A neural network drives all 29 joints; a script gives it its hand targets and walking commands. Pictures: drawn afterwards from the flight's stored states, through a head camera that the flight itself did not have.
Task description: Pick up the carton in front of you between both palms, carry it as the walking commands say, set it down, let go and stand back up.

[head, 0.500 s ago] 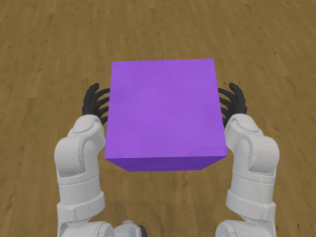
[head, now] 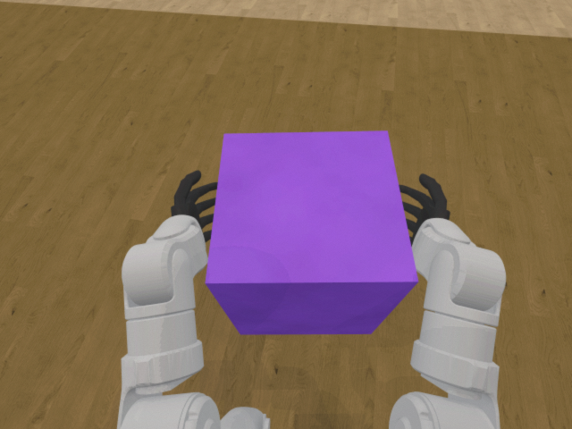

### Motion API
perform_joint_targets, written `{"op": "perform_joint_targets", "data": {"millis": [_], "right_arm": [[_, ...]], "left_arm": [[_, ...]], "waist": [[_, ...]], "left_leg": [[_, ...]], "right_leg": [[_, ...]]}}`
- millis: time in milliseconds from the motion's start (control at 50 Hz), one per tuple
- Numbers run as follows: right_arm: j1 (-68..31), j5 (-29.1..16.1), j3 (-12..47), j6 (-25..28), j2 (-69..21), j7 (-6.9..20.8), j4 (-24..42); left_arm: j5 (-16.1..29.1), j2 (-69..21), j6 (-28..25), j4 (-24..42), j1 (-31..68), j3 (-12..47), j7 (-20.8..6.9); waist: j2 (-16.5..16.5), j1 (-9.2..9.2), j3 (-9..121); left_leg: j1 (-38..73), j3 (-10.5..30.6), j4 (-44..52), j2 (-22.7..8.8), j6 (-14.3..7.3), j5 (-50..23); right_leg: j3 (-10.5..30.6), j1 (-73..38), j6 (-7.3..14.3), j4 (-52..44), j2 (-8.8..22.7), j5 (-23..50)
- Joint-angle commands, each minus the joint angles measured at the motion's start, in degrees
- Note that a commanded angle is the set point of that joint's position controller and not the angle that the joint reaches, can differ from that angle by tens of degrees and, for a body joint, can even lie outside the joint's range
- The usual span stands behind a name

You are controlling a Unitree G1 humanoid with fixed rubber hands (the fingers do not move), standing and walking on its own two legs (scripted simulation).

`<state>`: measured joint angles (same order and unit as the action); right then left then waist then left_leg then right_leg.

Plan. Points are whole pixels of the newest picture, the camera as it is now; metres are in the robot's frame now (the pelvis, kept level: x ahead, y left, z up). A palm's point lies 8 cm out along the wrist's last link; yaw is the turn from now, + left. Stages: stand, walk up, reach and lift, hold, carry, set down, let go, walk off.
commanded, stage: carry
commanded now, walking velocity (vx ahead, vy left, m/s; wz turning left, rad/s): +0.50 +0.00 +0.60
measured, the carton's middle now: (305, 244) +0.36 +0.02 +0.06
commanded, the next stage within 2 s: none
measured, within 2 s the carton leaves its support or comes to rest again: neither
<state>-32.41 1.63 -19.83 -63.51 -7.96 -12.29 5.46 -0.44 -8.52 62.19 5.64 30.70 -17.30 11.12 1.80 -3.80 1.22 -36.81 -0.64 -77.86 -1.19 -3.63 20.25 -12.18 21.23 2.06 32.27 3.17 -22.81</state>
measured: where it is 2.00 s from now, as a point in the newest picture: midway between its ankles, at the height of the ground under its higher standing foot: (341, 167)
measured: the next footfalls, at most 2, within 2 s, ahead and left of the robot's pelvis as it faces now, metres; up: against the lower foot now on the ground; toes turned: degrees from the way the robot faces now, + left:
left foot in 0.26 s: +0.36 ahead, +0.14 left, +0.03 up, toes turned +14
right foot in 0.72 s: +0.69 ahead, -0.04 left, +0.08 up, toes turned -10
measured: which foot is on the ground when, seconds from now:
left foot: up 0.00-0.24, down 0.26-0.74, up 0.76-1.00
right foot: down 0.00-0.28, up 0.30-0.70, down 0.72-1.00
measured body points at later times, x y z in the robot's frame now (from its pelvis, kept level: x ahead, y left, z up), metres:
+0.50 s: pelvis +0.32 +0.06 +0.04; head +0.38 +0.07 +0.48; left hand +0.68 +0.22 +0.14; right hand +0.69 -0.09 +0.15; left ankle +0.31 +0.13 -0.70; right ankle +0.33 -0.07 -0.58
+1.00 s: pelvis +0.66 +0.04 +0.08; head +0.70 +0.02 +0.53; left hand +1.05 +0.13 +0.22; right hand +1.00 -0.18 +0.21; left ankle +0.76 +0.18 -0.56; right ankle +0.64 -0.03 -0.65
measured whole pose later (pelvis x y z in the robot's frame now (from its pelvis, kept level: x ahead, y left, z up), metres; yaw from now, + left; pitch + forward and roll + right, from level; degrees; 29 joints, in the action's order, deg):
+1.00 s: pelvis +0.66 +0.04 +0.08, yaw -12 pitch +5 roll +0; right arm -32.6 2.5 -19.7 -61.8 -7.2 -12.7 9.1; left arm 1.4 -7.1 62.0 6.2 34.8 -15.9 12.4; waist 1.0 -4.6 1.2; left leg -46.4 1.1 -68.9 -5.8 1.8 23.5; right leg -0.3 20.6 6.2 32.2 -6.0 -24.1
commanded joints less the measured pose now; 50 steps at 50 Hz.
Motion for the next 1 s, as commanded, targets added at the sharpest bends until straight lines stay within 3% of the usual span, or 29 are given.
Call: {"op": "perform_joint_targets", "data": {"millis": [0, 60, 160, 200, 220, 240, 260, 280, 300, 320, 340, 360, 400, 420, 480, 540, 600, 620, 660, 680, 700, 720, 740, 760, 800, 840, 860, 940, 980], "right_arm": [[-30.98, -4.34, 32.51, 2.32, -37.18, -0.4, 2.71], [-30.65, -5.45, 33.32, 2.55, -34.69, -1.08, 4.79], [-29.8, -7.27, 33.52, 0.96, -32.27, -1.25, 4.15], [-29.32, -7.6, 33.54, 0.38, -32.57, -1.12, 2.68], [-29.25, -7.74, 33.53, 0.25, -33.04, -1.04, 1.97], [-28.18, -7.74, 33.47, 0.23, -33.89, -0.96, 1.0], [-28.19, -7.88, 33.68, 0.26, -34.94, -0.79, 1.14], [-31.61, -8.44, 34.29, 0.55, -35.16, -0.91, 1.12], [-30.09, -9.84, 35.4, 0.67, -38.01, -0.46, 0.87], [-32.95, -11.01, 37.09, 1.12, -39.18, 0.07, 3.83], [-35.05, -12.36, 38.77, 1.73, -40.75, 0.62, 5.87], [-35.95, -12.91, 39.63, 2.42, -41.79, 1.01, 7.24], [-35.67, -12.72, 40.15, 3.67, -42.31, 1.36, 8.52], [-34.73, -12.58, 40.11, 4.16, -41.92, 1.5, 8.56], [-31.04, -11.86, 39.21, 4.68, -39.08, 1.38, 8.36], [-29.41, -11.04, 37.65, 4.22, -35.47, 0.74, 8.7], [-27.36, -9.44, 35.57, 2.87, -32.33, 0.09, 7.29], [-27.32, -9.08, 35.11, 2.38, -31.65, -0.01, 6.86], [-27.35, -8.37, 33.83, 1.49, -30.27, -0.28, 6.22], [-27.25, -7.76, 33.05, 1.12, -29.99, -0.48, 5.93], [-29.08, -6.96, 32.06, 0.82, -29.45, -0.67, 6.1], [-27.99, -5.76, 31.16, 0.43, -30.6, -0.63, 4.98], [-27.9, -4.82, 29.53, 0.09, -29.31, -0.75, 4.4], [-29.12, -4.4, 29.08, 0.28, -30.97, -0.94, 3.48], [-31.38, -4.63, 28.6, 0.91, -34.05, -0.53, 3.89], [-32.48, -3.96, 28.83, 1.7, -35.5, -0.16, 2.93], [-32.23, -3.89, 29.41, 2.02, -35.6, -0.14, 2.96], [-32.26, -5.67, 32.56, 2.32, -34.82, -0.42, 4.44], [-31.88, -7.03, 33.74, 1.79, -34.04, -0.42, 4.67]], "left_arm": [[12.13, -40.82, -2.73, 6.94, 37.56, 37.29, -0.51], [11.89, -37.39, -3.02, 7.89, 34.58, 36.42, 0.27], [10.42, -32.6, -1.39, 7.38, 30.93, 34.05, 1.29], [9.36, -31.77, -0.72, 6.63, 30.59, 33.03, 1.44], [8.91, -31.36, -0.44, 6.26, 30.25, 32.7, 1.48], [8.51, -31.3, -0.2, 6.18, 30.62, 32.57, 1.45], [7.77, -31.35, -0.09, 6.36, 31.89, 32.11, 1.44], [7.4, -33.95, 0.3, 5.92, 30.15, 31.18, 1.09], [7.78, -33.22, 0.22, 6.8, 33.02, 30.99, 0.96], [7.76, -35.56, 0.1, 6.04, 33.91, 31.3, 0.91], [7.62, -36.95, -0.12, 5.96, 33.95, 30.99, 0.8], [7.36, -37.88, -0.4, 5.3, 33.13, 31.0, 0.64], [6.67, -38.05, -1.34, 5.14, 32.15, 31.68, 0.47], [6.52, -38.06, -1.79, 5.41, 32.03, 32.38, 0.48], [6.36, -36.75, -2.32, 6.09, 31.11, 33.77, 0.91], [6.93, -34.6, -1.87, 6.62, 31.0, 34.16, 1.54], [7.19, -33.04, -0.68, 5.3, 30.01, 33.61, 2.07], [7.24, -32.77, -0.21, 4.58, 29.77, 33.25, 2.16], [7.51, -32.17, 0.68, 3.03, 29.29, 32.73, 2.23], [7.95, -32.55, 1.01, 2.76, 30.09, 32.83, 2.12], [8.59, -33.58, 1.2, 2.65, 30.48, 32.97, 1.89], [9.04, -33.73, 1.41, 2.41, 32.68, 33.14, 1.94], [9.86, -36.26, 1.48, 0.87, 32.41, 34.35, 1.71], [11.31, -37.48, 1.52, 2.75, 35.76, 35.36, 1.17], [14.31, -41.72, 0.67, 5.71, 40.65, 38.37, 0.08], [15.72, -44.12, -0.1, 6.55, 43.43, 39.59, -0.78], [16.03, -43.99, -0.49, 6.65, 43.19, 39.69, -1.01], [13.65, -39.69, -0.7, 5.49, 37.43, 36.87, -0.11], [11.3, -37.15, -0.12, 4.32, 33.99, 34.73, 0.67]], "waist": [[-7.75, 1.41, 21.16], [-8.42, 0.43, 19.47], [-9.89, 0.53, 15.19], [-12.58, 2.85, 16.32], [-14.81, 5.08, 18.9], [-13.65, 9.32, 23.77], [-7.6, 12.04, 28.51], [12.61, 9.46, 35.35], [11.9, 9.95, 34.44], [5.94, 9.2, 30.33], [-0.62, 9.0, 27.53], [-2.26, 8.12, 26.8], [0.58, 6.43, 27.03], [2.16, 6.47, 26.29], [3.42, 6.82, 22.34], [4.17, 6.49, 18.59], [6.23, 6.26, 15.69], [6.68, 5.18, 15.8], [9.71, 0.88, 19.11], [9.87, -2.44, 23.39], [4.63, -5.9, 26.54], [-10.0, -3.11, 28.2], [-13.9, -2.6, 32.13], [-8.59, -2.07, 31.07], [0.08, -1.23, 26.84], [-0.64, 0.68, 26.54], [-2.1, 0.8, 26.58], [-6.3, 0.12, 24.49], [-7.21, -0.05, 23.14]], "left_leg": [[-13.4, 1.87, 0.86, -3.16, 0.28, -3.24], [-17.9, -0.18, 7.74, -3.74, 0.75, -3.81], [-7.64, -9.31, 27.83, -2.05, -1.14, -5.82], [4.03, -14.91, 33.22, 3.48, -2.75, -3.68], [11.18, -16.74, 35.27, 6.75, -3.47, -2.64], [24.25, -16.9, 43.6, 8.77, -4.46, -6.42], [40.84, -9.01, 44.27, 4.38, -4.04, -4.14], [56.87, 28.01, 50.12, -16.37, -13.97, -4.1], [57.4, 37.95, 56.92, -17.81, -16.23, -13.46], [55.94, 31.02, 53.42, -18.35, -15.18, -25.11], [52.66, 25.1, 49.52, -18.64, -13.39, -31.71], [49.52, 21.33, 49.46, -18.24, -10.8, -30.11], [45.58, 14.62, 53.1, -17.16, -7.14, -17.18], [44.58, 12.62, 54.45, -17.11, -6.95, -14.97], [44.13, 6.62, 57.65, -17.22, -7.74, -14.32], [41.65, -2.46, 60.04, -14.76, -6.13, -19.73], [40.54, -9.13, 60.38, -12.84, -3.95, -29.97], [40.1, -11.89, 57.9, -12.04, -2.76, -39.99], [40.29, -14.92, 45.37, -12.41, -0.71, -65.92], [37.53, -15.95, 33.8, -12.71, 0.56, -69.93], [27.94, -15.07, 18.86, -10.41, 2.41, -54.71], [6.91, -10.97, -0.17, -2.57, 5.92, -11.75], [-3.47, -1.5, -13.51, 4.95, 6.59, 8.54], [-8.11, 4.18, -17.72, 1.27, 4.6, 8.01], [-10.74, 4.98, -13.11, -1.83, 3.66, 8.25], [-8.7, 4.59, -6.44, -3.47, 3.23, 6.12], [-8.58, 3.33, -4.42, -3.39, 3.26, 6.35], [-12.26, 0.58, 7.26, -4.53, 5.7, 3.83], [-9.64, -0.8, 16.82, -4.4, 6.74, -0.26]], "right_leg": [[18.5, -26.91, 6.88, -12.96, 16.02, 11.05], [12.83, -31.04, 7.53, -14.01, 16.39, 17.68], [0.34, -28.7, 4.03, -15.42, 13.11, 29.25], [-3.49, -27.09, 2.33, -8.11, 11.16, 52.71], [-4.26, -26.95, 1.6, -0.58, 11.32, 64.95], [-5.87, -23.46, 0.34, 12.55, 10.05, 66.11], [-2.06, -11.54, -1.24, 25.61, 8.33, 45.72], [1.58, 9.24, -5.09, 43.9, -0.49, 2.12], [10.89, 17.32, -4.2, 55.09, -4.65, -9.37], [14.55, 22.79, -2.03, 59.23, -3.16, -7.25], [14.69, 26.19, -0.21, 58.94, -0.96, -5.7], [15.15, 26.66, 0.94, 56.06, 0.4, -4.99], [14.56, 24.53, 1.88, 49.86, 1.95, -0.86], [13.59, 25.04, 1.96, 48.78, 2.03, -0.02], [11.3, 30.73, 1.69, 43.77, 2.4, 2.39], [7.66, 29.37, 1.8, 31.96, 2.35, 6.07], [1.21, 22.31, 3.26, 19.56, -0.17, 8.13], [-1.7, 17.48, 4.13, 16.51, -2.42, 7.73], [-6.71, 5.9, 5.54, 13.91, -8.96, 4.31], [-6.08, -5.51, 7.11, 8.34, -11.18, 5.48], [-1.28, -20.11, 7.74, 1.64, -11.22, 6.84], [32.85, -31.23, 16.24, -3.92, 6.33, 0.23], [56.42, -36.07, 23.39, -11.18, 11.96, 15.25], [50.78, -36.87, 23.17, -7.67, 12.39, 23.87], [40.09, -28.42, 18.48, -3.87, 9.4, 27.89], [34.51, -21.91, 15.45, -5.12, 7.3, 17.53], [33.25, -20.24, 15.5, -5.74, 6.97, 16.45], [29.92, -20.11, 16.05, -8.21, 5.96, 19.72], [27.01, -18.66, 14.87, -8.68, 4.04, 21.6]]}}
